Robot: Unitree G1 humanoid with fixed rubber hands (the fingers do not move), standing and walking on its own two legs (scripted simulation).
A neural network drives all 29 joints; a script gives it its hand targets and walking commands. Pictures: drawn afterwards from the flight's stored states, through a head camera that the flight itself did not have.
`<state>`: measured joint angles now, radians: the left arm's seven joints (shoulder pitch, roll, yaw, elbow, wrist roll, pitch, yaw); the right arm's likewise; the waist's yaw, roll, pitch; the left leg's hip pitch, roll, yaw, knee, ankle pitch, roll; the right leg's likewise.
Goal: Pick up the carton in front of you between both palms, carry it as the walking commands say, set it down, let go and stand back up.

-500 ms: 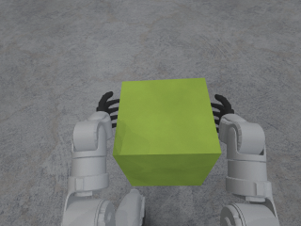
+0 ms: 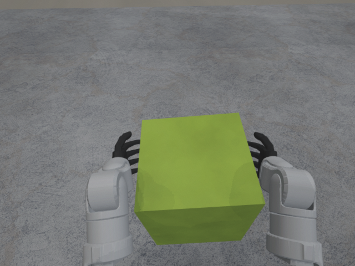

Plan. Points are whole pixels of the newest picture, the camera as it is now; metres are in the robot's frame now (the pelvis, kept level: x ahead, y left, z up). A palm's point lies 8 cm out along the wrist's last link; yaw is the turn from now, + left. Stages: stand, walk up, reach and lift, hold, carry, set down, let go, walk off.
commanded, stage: carry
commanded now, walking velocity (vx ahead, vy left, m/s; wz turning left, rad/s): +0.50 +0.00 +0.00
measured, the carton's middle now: (194, 184) +0.31 -0.01 +0.02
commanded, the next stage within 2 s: none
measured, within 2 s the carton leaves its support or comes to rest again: neither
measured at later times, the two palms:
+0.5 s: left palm (135, 113) +0.50 +0.15 +0.07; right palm (243, 113) +0.51 -0.15 +0.07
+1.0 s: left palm (139, 106) +0.57 +0.15 +0.04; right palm (236, 109) +0.56 -0.15 +0.04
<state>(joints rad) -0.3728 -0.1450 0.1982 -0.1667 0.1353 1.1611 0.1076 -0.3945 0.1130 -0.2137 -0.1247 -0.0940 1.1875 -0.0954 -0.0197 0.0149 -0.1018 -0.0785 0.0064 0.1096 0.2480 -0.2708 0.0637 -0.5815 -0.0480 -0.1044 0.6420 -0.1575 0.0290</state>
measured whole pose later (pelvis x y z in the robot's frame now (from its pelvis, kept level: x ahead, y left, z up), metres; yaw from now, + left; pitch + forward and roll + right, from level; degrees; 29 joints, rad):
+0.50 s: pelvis +0.25 -0.02 -0.01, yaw +2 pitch +2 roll +0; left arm -0.13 -0.13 0.09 -0.28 0.11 1.16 0.08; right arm -0.10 0.13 -0.09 -0.29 -0.13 1.18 -0.09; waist 0.01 -0.01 -0.13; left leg -0.35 0.06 0.17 0.48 -0.15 0.02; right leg -0.19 -0.05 -0.19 0.49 -0.32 -0.01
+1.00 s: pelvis +0.30 +0.00 -0.02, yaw +1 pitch +4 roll +0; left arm -0.16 -0.13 0.11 -0.10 0.17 1.03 0.05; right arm -0.13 0.13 -0.10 -0.11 -0.17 1.05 -0.07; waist 0.00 -0.01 -0.14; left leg -0.35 0.06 0.19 0.59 -0.29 0.03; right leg -0.18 -0.08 -0.16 0.55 -0.42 0.02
